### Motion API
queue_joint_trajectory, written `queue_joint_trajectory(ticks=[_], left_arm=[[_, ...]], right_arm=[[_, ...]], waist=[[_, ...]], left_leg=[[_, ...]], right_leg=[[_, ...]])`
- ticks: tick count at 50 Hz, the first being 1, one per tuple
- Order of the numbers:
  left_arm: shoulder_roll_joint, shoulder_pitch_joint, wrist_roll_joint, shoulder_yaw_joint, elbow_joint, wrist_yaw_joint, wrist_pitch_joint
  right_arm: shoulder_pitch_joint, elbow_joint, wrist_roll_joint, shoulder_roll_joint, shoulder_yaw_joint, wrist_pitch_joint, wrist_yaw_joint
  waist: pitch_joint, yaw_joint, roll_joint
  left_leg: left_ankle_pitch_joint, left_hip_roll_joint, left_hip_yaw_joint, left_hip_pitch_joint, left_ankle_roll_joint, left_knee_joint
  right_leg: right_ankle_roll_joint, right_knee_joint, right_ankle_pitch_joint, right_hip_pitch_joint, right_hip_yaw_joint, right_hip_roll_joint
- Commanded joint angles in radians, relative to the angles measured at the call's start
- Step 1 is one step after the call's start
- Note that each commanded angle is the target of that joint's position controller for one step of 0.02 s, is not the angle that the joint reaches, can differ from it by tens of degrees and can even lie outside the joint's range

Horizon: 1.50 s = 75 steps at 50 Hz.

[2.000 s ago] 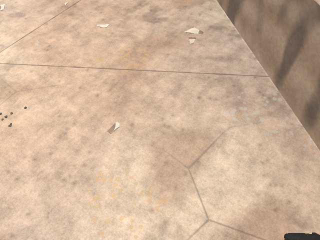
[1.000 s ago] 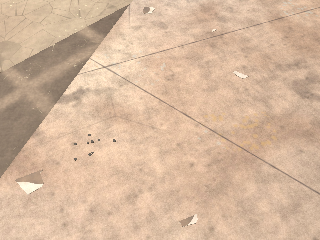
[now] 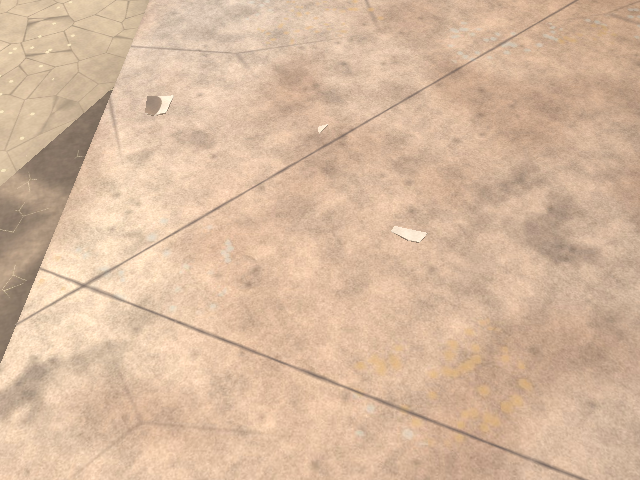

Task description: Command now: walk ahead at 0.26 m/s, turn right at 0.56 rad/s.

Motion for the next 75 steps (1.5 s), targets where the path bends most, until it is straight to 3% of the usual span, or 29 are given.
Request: queue_joint_trajectory(ticks=[1,5,6,7,8,10,13,19,25,27,29,30,31,32,33,35,38,42,51,54,56,57,58,59,60,62,66,71,75], left_arm=[[0.167,-0.023,-0.003,0.046,-0.085,0.008,-0.008],[0.134,-0.030,-0.009,0.033,-0.088,0.002,0.000],[0.087,-0.037,-0.009,0.020,-0.097,0.002,-0.003],[0.012,-0.034,-0.014,0.001,-0.119,-0.002,-0.014],[0.074,-0.076,-0.011,0.013,-0.163,-0.009,-0.034],[0.132,-0.027,-0.006,0.036,-0.115,-0.017,-0.038],[0.088,-0.033,-0.003,0.030,-0.101,-0.029,-0.042],[0.038,-0.134,-0.012,0.011,-0.129,-0.048,-0.045],[0.012,-0.244,-0.020,-0.005,-0.164,-0.087,-0.053],[0.033,-0.219,-0.014,0.004,-0.166,-0.092,-0.054],[0.097,0.017,-0.012,0.045,-0.105,-0.081,-0.051],[0.152,0.183,-0.015,0.074,-0.061,-0.062,-0.042],[0.277,0.236,-0.012,0.086,-0.044,-0.044,-0.045],[0.224,0.284,-0.005,0.068,-0.057,-0.042,-0.055],[0.166,0.236,0.007,0.047,-0.037,-0.048,-0.068],[0.103,0.117,0.002,0.025,-0.019,-0.046,-0.082],[0.057,0.036,0.017,0.015,-0.006,-0.049,-0.109],[0.068,0.041,0.027,0.021,0.045,-0.040,-0.134],[0.123,0.132,0.002,0.035,0.127,-0.015,-0.104],[0.164,0.115,-0.003,0.045,0.126,0.000,-0.075],[0.178,0.092,-0.005,0.045,0.119,0.013,-0.059],[0.154,0.100,0.004,0.032,0.105,0.019,-0.066],[-0.002,0.226,0.035,-0.018,0.061,-0.005,-0.093],[0.077,0.131,0.008,-0.010,0.057,-0.025,-0.134],[0.123,0.027,-0.031,0.002,0.020,-0.035,-0.156],[0.106,-0.019,0.001,-0.003,0.009,-0.026,-0.169],[0.087,0.034,0.025,0.000,0.019,-0.020,-0.126],[0.033,-0.148,0.024,-0.026,-0.020,-0.023,-0.120],[0.071,-0.219,0.004,-0.012,-0.043,-0.035,-0.133]], right_arm=[[0.022,-0.061,0.007,-0.094,-0.029,-0.030,0.007],[0.115,-0.033,0.021,-0.091,-0.044,-0.067,0.017],[0.199,-0.017,0.012,-0.143,-0.060,-0.071,0.010],[0.253,-0.007,-0.014,-0.220,-0.075,-0.066,0.006],[0.225,-0.010,-0.036,-0.251,-0.087,-0.074,0.017],[0.145,-0.035,-0.002,-0.148,-0.063,-0.079,0.005],[0.173,-0.023,-0.005,-0.121,-0.049,-0.082,-0.003],[0.236,0.018,-0.010,-0.138,-0.052,-0.080,0.003],[0.275,0.068,0.021,-0.189,-0.067,-0.065,0.010],[0.273,0.081,0.032,-0.210,-0.074,-0.057,0.012],[0.267,0.092,0.040,-0.219,-0.072,-0.053,0.007],[0.277,0.083,0.028,-0.194,-0.059,-0.062,0.005],[0.351,0.025,-0.018,-0.045,-0.007,-0.081,0.020],[0.316,0.042,0.020,-0.099,-0.010,-0.111,0.028],[0.197,0.011,0.065,-0.168,-0.035,-0.120,0.031],[0.137,0.011,0.040,-0.144,-0.030,-0.120,0.022],[0.227,0.050,0.037,-0.104,-0.031,-0.074,0.030],[0.158,0.031,0.031,-0.068,-0.028,-0.049,0.024],[-0.091,-0.075,0.026,-0.032,-0.005,-0.066,0.083],[-0.057,-0.104,0.024,-0.070,-0.024,-0.058,0.097],[0.156,-0.068,0.025,-0.144,-0.065,-0.049,0.087],[0.312,-0.040,0.028,-0.216,-0.096,-0.041,0.069],[0.306,-0.042,0.035,-0.312,-0.111,-0.046,0.063],[0.342,-0.065,0.030,-0.227,-0.087,-0.055,0.062],[0.305,-0.062,0.018,-0.184,-0.075,-0.061,0.059],[0.174,-0.084,0.021,-0.142,-0.062,-0.064,0.056],[0.114,-0.103,0.013,-0.129,-0.054,-0.067,0.040],[0.167,-0.076,0.025,-0.168,-0.066,-0.051,0.015],[0.225,-0.050,0.033,-0.165,-0.068,-0.039,0.013]], waist=[[-0.158,-0.010,-0.167],[-0.110,-0.076,-0.146],[-0.115,-0.108,-0.059],[-0.111,-0.099,0.159],[-0.019,-0.081,0.242],[0.029,-0.052,0.154],[0.025,-0.070,0.126],[0.044,-0.117,0.121],[0.092,-0.141,0.111],[0.059,-0.102,0.128],[-0.092,0.045,0.115],[-0.186,0.123,0.075],[-0.317,0.051,-0.232],[-0.504,0.105,-0.191],[-0.342,0.120,-0.129],[-0.150,0.045,-0.059],[-0.088,-0.042,-0.089],[0.003,-0.043,-0.054],[0.077,0.048,-0.023],[0.004,0.000,-0.074],[-0.124,-0.126,-0.087],[-0.219,-0.200,-0.008],[-0.317,-0.076,0.265],[-0.444,-0.152,0.160],[-0.301,-0.166,0.108],[-0.128,-0.080,-0.036],[-0.070,-0.006,0.012],[-0.034,-0.073,0.061],[-0.042,-0.100,0.086]], left_leg=[[0.017,-0.035,0.047,0.119,0.010,-0.098],[0.078,-0.032,0.068,0.362,0.073,-0.385],[-0.008,0.110,-0.059,0.505,0.124,-0.466],[-0.266,0.311,-0.353,0.589,0.213,-0.576],[-0.428,0.403,-0.570,0.502,0.295,-0.646],[-0.331,0.316,-0.385,0.496,0.247,-0.635],[-0.066,0.247,-0.156,0.482,0.204,-0.653],[0.187,0.234,0.068,0.510,0.214,-0.670],[0.314,0.273,0.187,0.562,0.200,-0.646],[0.639,0.282,0.229,0.574,0.186,-0.559],[1.003,0.253,0.295,0.527,0.157,-0.271],[0.856,0.223,0.305,0.327,0.124,-0.042],[-0.060,0.076,0.279,-0.117,0.058,0.363],[-0.252,0.005,0.056,-0.186,0.060,0.547],[-0.172,0.056,0.035,-0.271,0.075,0.578],[-0.024,0.133,0.053,-0.218,0.089,0.451],[0.081,0.156,0.037,-0.079,0.078,0.377],[0.233,0.127,-0.001,-0.158,0.050,0.235],[0.403,0.069,0.112,-0.197,0.119,-0.203],[0.235,-0.008,0.199,-0.088,0.170,-0.209],[0.205,-0.086,0.227,0.219,0.228,-0.244],[0.242,-0.014,0.072,0.526,0.281,-0.281],[0.090,0.256,-0.495,0.899,0.485,-0.343],[-0.010,0.307,-0.731,0.980,0.516,-0.487],[0.037,0.281,-0.584,0.892,0.454,-0.516],[0.245,0.206,-0.383,0.598,0.400,-0.532],[0.445,0.143,-0.238,0.346,0.398,-0.594],[0.339,0.046,-0.123,0.225,0.317,-0.580],[0.215,0.079,-0.224,0.303,0.287,-0.510]], right_leg=[[-0.144,-0.200,-0.419,0.067,0.321,-0.229],[-0.090,-0.120,-0.526,-0.043,0.335,-0.176],[-0.030,0.048,-0.555,-0.177,0.260,-0.117],[0.023,0.340,-0.491,-0.360,0.039,0.017],[0.028,0.489,-0.414,-0.495,0.039,-0.057],[0.058,0.594,-0.264,-0.513,0.037,-0.103],[0.092,0.674,-0.114,-0.479,-0.012,-0.136],[0.124,0.493,0.033,-0.437,-0.067,-0.172],[0.066,0.229,-0.009,-0.304,-0.171,-0.173],[0.018,0.173,-0.088,-0.171,-0.215,-0.125],[-0.054,0.070,-0.033,0.195,-0.249,-0.041],[-0.087,0.076,0.007,0.500,-0.154,-0.078],[-0.241,0.047,-0.079,0.885,0.376,-0.403],[-0.327,-0.128,-0.190,0.896,0.695,-0.530],[-0.262,-0.139,-0.121,0.792,0.502,-0.485],[-0.191,-0.162,0.026,0.490,0.242,-0.399],[-0.176,-0.269,0.122,0.289,0.079,-0.351],[-0.149,-0.331,0.225,0.239,-0.084,-0.335],[-0.082,-0.303,0.327,0.480,-0.245,-0.379],[-0.047,-0.131,0.764,0.561,-0.286,-0.387],[-0.009,0.187,0.919,0.488,-0.318,-0.352],[0.029,0.473,0.666,0.272,-0.319,-0.308],[0.099,0.862,-0.357,-0.203,-0.248,-0.086],[0.086,0.974,-0.471,-0.321,-0.021,-0.060],[0.063,0.951,-0.384,-0.395,-0.002,-0.116],[0.059,0.764,-0.267,-0.328,-0.024,-0.189],[0.119,0.591,-0.208,-0.192,-0.051,-0.217],[0.161,0.203,0.130,-0.090,-0.087,-0.152],[0.146,0.062,0.162,-0.044,-0.052,-0.118]])
Next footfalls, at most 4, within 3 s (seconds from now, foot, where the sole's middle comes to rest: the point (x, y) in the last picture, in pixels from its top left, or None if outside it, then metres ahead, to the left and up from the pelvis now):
0.12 left None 0.10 0.16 -0.77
0.60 right None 0.31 -0.20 -0.77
1.14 left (392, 366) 0.69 -0.09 -0.77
1.60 right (478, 272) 0.94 -0.31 -0.77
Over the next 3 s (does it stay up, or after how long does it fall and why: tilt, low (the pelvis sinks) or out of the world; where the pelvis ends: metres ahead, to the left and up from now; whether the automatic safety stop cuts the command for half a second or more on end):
stays up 1.51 -0.07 0.01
